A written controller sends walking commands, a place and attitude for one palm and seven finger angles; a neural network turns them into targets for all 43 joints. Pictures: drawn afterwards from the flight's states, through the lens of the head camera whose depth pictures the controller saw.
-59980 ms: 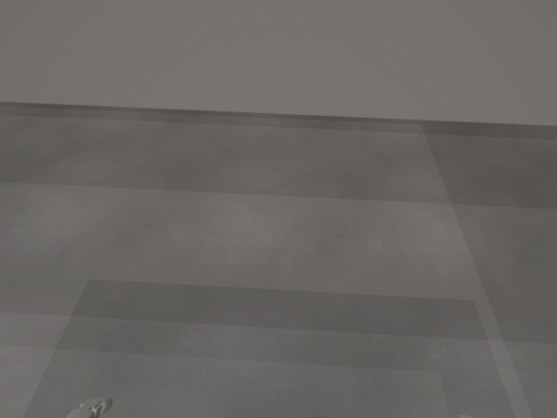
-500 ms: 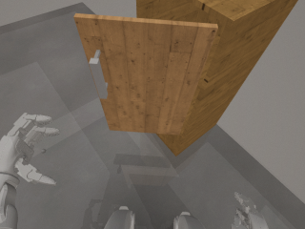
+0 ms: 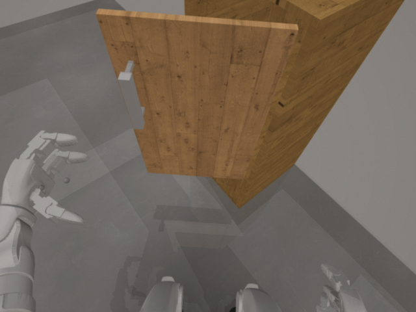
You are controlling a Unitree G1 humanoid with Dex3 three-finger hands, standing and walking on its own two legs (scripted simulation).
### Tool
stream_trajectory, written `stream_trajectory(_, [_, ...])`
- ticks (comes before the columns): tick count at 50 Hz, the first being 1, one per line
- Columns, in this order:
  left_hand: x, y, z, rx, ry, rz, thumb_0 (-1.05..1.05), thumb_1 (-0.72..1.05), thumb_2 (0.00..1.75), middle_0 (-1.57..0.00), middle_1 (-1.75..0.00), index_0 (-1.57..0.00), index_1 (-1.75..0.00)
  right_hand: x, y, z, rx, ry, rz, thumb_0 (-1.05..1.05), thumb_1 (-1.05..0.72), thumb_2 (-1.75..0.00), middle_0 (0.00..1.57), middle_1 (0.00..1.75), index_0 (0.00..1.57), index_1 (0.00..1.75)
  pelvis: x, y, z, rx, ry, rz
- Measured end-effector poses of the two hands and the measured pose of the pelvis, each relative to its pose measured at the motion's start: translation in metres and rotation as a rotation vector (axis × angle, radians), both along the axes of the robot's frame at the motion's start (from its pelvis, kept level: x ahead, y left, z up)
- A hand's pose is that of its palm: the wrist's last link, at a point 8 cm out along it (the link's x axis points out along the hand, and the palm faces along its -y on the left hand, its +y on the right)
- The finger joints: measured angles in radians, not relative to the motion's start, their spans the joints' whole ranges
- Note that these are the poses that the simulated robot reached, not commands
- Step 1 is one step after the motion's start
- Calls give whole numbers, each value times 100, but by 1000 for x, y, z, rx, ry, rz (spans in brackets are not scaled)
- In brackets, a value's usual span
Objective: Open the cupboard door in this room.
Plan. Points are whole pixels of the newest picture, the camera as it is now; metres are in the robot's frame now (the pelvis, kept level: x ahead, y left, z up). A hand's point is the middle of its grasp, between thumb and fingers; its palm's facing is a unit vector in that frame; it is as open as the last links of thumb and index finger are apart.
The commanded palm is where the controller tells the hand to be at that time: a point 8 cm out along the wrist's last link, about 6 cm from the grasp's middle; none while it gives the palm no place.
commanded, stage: move the hooked fingers beside the handle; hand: left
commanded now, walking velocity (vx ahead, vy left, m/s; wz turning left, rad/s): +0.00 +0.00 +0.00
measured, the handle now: (135, 96) +0.55 +0.20 +0.04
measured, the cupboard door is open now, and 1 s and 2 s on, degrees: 48 48 48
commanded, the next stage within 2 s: none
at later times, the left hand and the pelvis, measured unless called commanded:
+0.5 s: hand (85, 148) +0.40 +0.26 +0.05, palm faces -0.02 -1.00 -0.02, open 14.0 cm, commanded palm +0.38 +0.30 +0.05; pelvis +0.00 +0.01 +0.00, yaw -1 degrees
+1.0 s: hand (100, 120) +0.47 +0.25 +0.04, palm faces -0.02 -1.00 -0.02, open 14.0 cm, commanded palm +0.46 +0.29 +0.05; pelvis +0.00 +0.01 -0.02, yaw -2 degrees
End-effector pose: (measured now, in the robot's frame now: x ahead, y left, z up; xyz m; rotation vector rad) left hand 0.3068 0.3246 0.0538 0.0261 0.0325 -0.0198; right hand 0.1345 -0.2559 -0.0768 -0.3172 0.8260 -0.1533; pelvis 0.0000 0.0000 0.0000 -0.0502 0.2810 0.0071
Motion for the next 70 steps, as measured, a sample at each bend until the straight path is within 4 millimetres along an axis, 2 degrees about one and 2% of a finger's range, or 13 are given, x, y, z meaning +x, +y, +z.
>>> stream_trajectory(18, [55,-7,-3,-2,3,3,-2,-50,30,-30,-120,-30,-120,-43,-5,-13,0,165,-82,1,-90,-90,20,30,21,30,2,4,-1,2,34,-20])
stream_trajectory(30, [82,-14,-4,-10,-3,-2,-2,-50,30,-30,-120,-30,-120,-58,-5,-18,-4,231,-105,1,-90,-90,20,30,21,30,1,6,-4,-1,50,-23])
stream_trajectory(38, [107,-17,-7,-11,-1,-1,-2,-50,30,-30,-120,-30,-120,-70,-8,-24,-15,283,-121,0,-90,-90,20,30,21,30,-2,5,-10,-4,72,-24])
stream_trajectory(61, [177,-23,-10,-4,6,-9,-2,-50,30,-30,-120,-30,-120,-135,-8,-35,-36,509,-215,0,-90,-90,20,30,21,30,-3,8,-23,-22,154,-36])
stream_trajectory(65, [186,-25,-9,-13,8,-6,-2,-50,30,-30,-120,-30,-120,-141,-6,-34,-32,533,-226,0,-90,-90,20,30,21,30,-2,9,-23,-24,163,-38])
stream_trajectory(70, [188,-24,-12,2,23,-6,-2,-50,30,-30,-120,-30,-121,-145,-1,-33,-18,552,-236,0,-90,-90,20,30,20,30,-1,10,-22,-24,167,-43])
